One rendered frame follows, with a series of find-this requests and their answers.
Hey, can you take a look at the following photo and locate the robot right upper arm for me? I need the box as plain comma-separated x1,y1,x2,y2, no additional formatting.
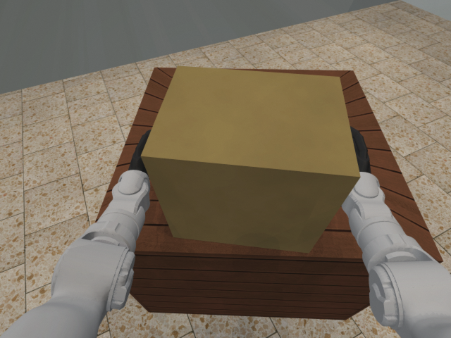
369,261,451,338

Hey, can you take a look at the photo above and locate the right robot hand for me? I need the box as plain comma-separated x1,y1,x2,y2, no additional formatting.
350,126,371,173

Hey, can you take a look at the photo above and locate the carton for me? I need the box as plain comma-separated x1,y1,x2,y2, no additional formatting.
141,65,361,254

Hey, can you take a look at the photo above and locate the left robot forearm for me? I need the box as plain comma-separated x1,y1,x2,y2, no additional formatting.
51,170,150,296

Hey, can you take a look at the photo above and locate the robot left upper arm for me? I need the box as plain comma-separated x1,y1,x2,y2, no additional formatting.
0,239,135,338

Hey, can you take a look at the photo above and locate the pedestal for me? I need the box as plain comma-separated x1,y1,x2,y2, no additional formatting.
95,68,443,320

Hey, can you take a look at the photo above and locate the left robot hand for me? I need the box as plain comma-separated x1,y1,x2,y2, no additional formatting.
128,130,151,177

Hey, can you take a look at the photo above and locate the right robot forearm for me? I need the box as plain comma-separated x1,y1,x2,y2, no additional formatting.
342,172,451,277

